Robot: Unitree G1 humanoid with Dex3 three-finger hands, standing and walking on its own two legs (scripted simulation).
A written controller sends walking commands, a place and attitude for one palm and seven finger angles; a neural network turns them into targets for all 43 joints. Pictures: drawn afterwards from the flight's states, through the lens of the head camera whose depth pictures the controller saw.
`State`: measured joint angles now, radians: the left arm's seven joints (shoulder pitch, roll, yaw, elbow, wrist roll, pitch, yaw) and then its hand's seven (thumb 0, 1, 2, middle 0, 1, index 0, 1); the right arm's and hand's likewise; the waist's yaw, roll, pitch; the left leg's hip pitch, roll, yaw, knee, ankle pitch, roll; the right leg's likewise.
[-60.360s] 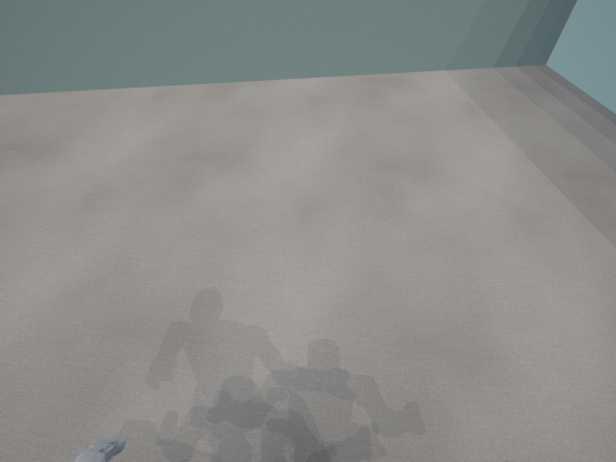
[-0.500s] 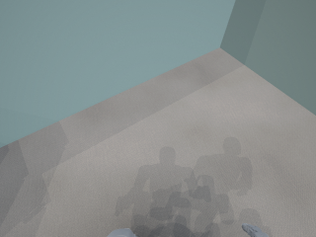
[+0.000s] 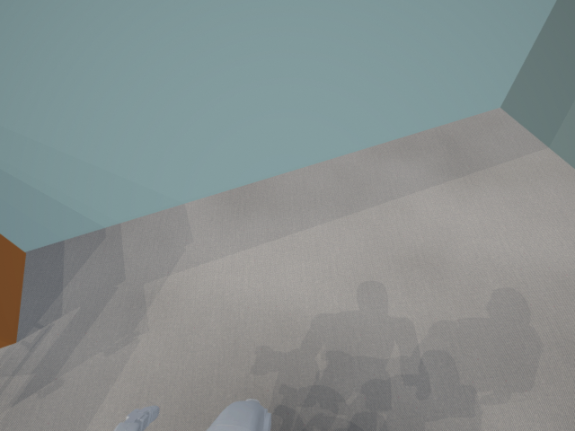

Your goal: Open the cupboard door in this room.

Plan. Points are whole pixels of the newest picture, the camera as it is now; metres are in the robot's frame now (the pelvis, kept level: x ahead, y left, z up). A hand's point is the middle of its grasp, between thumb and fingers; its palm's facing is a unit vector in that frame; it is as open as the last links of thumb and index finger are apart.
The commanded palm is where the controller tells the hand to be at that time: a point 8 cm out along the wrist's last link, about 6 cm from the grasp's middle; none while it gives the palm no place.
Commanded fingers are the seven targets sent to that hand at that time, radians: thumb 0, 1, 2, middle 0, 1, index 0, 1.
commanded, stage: turn to face it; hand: left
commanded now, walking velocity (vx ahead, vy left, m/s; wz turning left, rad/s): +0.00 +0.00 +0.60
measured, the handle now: out of the picture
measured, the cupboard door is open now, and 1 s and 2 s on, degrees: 49 49 49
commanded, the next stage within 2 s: take the last steps up to it in 1.82 s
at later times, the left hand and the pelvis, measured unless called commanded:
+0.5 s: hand out of the picture +0.04 +0.25 -0.17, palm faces +0.33 -0.91 -0.25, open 7.4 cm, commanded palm none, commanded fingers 0.00 0.90 0.90 -0.20 -0.30 -0.20 -0.30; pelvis +0.02 +0.02 +0.00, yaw +17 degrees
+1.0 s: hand out of the picture +0.00 +0.17 -0.17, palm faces +0.59 -0.77 -0.22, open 7.4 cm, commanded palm none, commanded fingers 0.00 0.90 0.90 -0.20 -0.30 -0.20 -0.30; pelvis +0.06 -0.02 +0.00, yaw +37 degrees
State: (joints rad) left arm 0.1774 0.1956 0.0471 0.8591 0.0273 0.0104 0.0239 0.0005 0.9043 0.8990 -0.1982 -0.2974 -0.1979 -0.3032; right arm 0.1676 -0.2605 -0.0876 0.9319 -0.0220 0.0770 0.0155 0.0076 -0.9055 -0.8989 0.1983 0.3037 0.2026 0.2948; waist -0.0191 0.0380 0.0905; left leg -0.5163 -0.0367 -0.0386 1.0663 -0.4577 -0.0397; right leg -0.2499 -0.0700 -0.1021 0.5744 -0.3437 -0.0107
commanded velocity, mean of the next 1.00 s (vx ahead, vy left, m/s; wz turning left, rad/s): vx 0.00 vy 0.00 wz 0.60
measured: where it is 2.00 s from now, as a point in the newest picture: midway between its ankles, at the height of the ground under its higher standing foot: outside the picture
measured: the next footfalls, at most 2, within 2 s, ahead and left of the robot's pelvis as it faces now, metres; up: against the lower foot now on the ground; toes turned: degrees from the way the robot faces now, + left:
left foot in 0.28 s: +0.05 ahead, +0.13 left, +0.00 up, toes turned +17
right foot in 0.68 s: +0.12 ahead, -0.12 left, +0.00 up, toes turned +21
